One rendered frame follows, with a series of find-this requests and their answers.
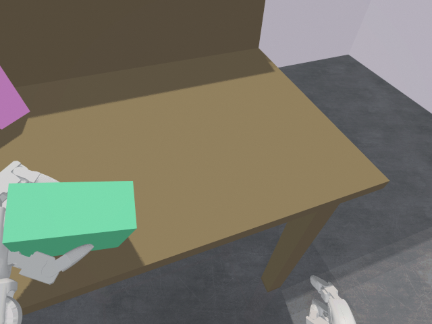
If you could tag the robot left forearm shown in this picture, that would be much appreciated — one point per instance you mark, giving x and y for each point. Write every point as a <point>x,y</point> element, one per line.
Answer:
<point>10,309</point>

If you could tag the right robot hand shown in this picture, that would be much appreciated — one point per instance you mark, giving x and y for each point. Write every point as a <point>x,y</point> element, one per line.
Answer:
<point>337,310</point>

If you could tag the left robot hand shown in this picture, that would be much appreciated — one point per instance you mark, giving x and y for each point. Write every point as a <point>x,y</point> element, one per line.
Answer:
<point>39,266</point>

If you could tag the sponge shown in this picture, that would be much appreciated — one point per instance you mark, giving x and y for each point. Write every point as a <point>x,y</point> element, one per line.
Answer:
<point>56,217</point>

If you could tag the table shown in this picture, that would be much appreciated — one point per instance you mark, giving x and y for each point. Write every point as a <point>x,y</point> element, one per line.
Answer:
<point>176,96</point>

